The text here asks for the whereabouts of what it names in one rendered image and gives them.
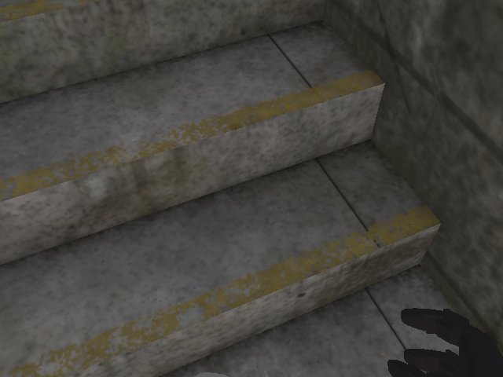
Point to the robot right hand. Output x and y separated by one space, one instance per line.
479 355

